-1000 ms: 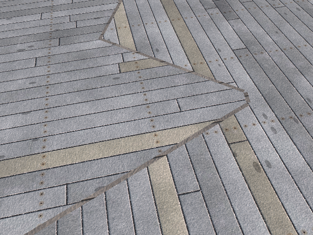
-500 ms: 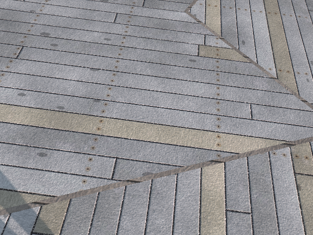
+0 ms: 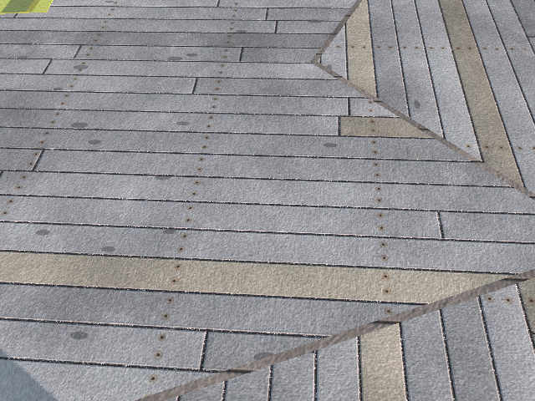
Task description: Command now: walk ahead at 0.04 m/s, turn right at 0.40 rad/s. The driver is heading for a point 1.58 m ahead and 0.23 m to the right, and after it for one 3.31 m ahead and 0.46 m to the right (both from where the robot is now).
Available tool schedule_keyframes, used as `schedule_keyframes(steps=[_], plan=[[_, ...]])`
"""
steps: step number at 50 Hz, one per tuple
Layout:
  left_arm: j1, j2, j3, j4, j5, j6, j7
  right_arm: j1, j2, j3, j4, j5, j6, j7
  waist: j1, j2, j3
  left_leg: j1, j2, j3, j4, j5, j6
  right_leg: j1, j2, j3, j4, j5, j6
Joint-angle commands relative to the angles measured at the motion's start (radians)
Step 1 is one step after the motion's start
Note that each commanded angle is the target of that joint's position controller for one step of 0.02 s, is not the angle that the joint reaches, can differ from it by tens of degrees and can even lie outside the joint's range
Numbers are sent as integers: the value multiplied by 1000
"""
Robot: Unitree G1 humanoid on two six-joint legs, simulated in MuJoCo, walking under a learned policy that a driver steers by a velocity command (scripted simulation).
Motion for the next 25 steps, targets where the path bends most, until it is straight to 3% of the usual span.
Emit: schedule_keyframes(steps=[1,2,5,9,13,15,17,18,19,20,21,22,24,25], plan=[[96,190,55,-24,-6,-2,4,-24,-93,-27,-71,-4,3,2,16,-95,-38,-283,34,-32,328,-122,-51,217,-337,365,-123,788,-264],[58,183,56,-35,-6,7,11,-35,-100,-30,-77,0,10,8,-3,-100,-15,-295,53,-38,328,-66,-66,186,-293,327,-134,752,-223],[37,178,63,-51,-5,21,9,-39,-107,-28,-83,2,18,21,-7,-121,-65,-264,52,-14,285,10,-104,181,-213,266,-120,759,-175],[78,208,80,-49,1,29,11,-101,-101,-20,-117,8,24,21,24,-135,-73,-251,56,-12,181,34,-110,167,-210,315,-102,699,-172],[47,229,91,-71,9,39,3,-114,-118,-16,-139,13,17,17,28,-165,-79,-158,41,-21,72,50,-89,107,-195,378,-78,648,-147],[25,233,96,-78,10,44,-3,-87,-123,-14,-142,9,6,21,10,-169,-93,-56,28,-25,-29,32,-73,46,-167,429,-94,341,-132],[-50,219,95,-99,10,47,-6,3,-111,-13,-118,4,-9,14,-71,-140,-56,167,23,-18,-274,129,-57,-128,-95,438,-61,-40,-80],[-44,157,79,-115,8,38,-6,58,-176,-27,-107,-6,-21,-1,-88,-2,-53,301,162,-172,-395,11,-30,-274,-15,358,79,-256,-31],[-33,78,56,-157,1,28,-8,104,-300,-50,-113,-17,-22,-6,-85,245,-91,375,453,-584,-549,-292,67,-440,143,145,342,-400,8],[-35,161,67,-152,30,21,-7,76,-304,-58,-101,-29,-21,0,-55,173,-21,235,497,-686,-593,-370,128,-466,55,131,477,-301,11],[-43,202,81,-136,32,18,-16,20,-232,-42,-116,-21,-23,4,-24,88,46,167,454,-595,-577,-363,132,-460,8,127,528,-219,10],[-23,195,82,-118,30,16,-31,-27,-185,-31,-124,-11,-27,7,-1,70,80,140,392,-469,-579,-273,111,-449,-17,106,539,-153,22],[2,168,75,-99,37,16,-60,-15,-150,-21,-121,-7,-45,7,-6,114,64,163,317,-290,-585,-79,92,-440,-37,54,587,-53,43],[-12,157,71,-105,35,16,-69,18,-148,-23,-108,-7,-56,11,-15,103,54,182,310,-242,-582,-7,91,-449,-45,47,601,-16,48]])
Keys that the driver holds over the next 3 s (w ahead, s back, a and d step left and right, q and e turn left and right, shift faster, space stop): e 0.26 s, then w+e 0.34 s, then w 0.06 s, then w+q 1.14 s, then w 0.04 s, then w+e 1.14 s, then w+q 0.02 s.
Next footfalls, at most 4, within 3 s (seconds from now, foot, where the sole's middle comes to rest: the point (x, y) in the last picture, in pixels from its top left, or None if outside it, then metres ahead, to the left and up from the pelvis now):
0.36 left None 0.10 0.11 -0.77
0.86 right None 0.26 -0.20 -0.77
1.38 left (336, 357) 0.60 -0.11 -0.77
1.92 right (374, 251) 0.92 -0.25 -0.77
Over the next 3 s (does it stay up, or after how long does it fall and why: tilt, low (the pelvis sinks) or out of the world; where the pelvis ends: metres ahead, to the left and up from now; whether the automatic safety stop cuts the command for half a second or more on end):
stays up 1.27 -0.20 -0.02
